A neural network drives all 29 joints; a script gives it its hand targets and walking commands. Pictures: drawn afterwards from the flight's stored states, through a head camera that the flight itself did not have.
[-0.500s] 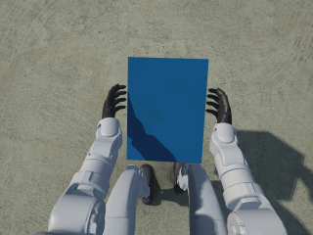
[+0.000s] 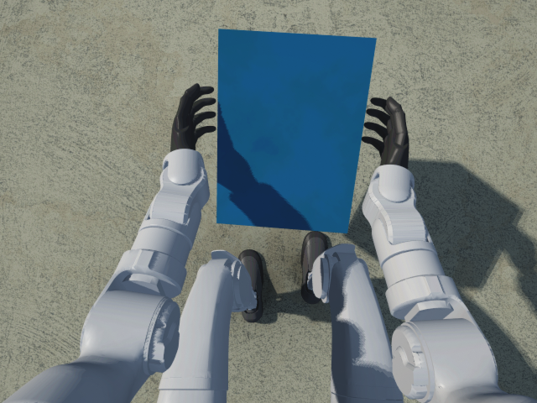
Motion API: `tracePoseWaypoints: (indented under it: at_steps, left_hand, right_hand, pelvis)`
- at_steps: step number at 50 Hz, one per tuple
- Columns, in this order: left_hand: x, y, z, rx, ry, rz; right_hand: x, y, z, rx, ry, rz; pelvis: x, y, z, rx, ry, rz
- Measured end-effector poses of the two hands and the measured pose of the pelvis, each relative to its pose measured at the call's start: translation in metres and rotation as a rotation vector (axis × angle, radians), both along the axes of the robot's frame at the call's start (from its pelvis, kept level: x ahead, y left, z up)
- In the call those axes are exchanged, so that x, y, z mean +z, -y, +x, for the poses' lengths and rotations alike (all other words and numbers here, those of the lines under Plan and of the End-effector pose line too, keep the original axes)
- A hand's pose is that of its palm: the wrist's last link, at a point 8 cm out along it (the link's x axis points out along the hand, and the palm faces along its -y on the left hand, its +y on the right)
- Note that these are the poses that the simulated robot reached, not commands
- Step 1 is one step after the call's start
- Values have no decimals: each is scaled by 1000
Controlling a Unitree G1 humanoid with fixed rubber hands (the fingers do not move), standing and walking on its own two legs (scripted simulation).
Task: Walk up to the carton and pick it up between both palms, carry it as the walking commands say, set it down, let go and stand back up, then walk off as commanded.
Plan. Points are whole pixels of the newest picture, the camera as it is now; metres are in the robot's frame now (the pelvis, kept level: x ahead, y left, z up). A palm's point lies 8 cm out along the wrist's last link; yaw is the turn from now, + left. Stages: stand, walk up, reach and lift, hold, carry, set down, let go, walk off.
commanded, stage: set down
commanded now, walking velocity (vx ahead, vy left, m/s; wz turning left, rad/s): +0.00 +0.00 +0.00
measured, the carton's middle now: (288, 132) +0.47 -0.02 -0.24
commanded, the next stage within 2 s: none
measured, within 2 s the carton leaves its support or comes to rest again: neither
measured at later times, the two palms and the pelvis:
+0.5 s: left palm (203, 128) +0.48 +0.12 -0.22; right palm (376, 140) +0.45 -0.17 -0.23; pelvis -0.01 +0.00 -0.06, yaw +2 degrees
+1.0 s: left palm (218, 117) +0.51 +0.11 -0.28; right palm (372, 131) +0.48 -0.18 -0.30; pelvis -0.05 +0.00 -0.13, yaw +1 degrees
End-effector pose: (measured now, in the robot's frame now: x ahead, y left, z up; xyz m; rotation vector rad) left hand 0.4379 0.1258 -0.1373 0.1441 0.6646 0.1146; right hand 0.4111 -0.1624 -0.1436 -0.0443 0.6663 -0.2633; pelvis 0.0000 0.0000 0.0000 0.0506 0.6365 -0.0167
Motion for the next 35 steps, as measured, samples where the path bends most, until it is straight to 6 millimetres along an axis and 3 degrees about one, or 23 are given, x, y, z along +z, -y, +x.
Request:
tracePoseWaypoints:
  at_steps: [25, 35]
  left_hand:
    - [-78, 4, 39, 2, -3, 2]
    - [-127, 5, 54, 6, 15, -1]
  right_hand:
    - [-82, 4, 40, -9, -2, 3]
    - [-136, 3, 50, 1, 3, -3]
  pelvis:
    - [-62, 2, -12, 19, -45, 9]
    - [-84, -1, -30, 14, 69, 5]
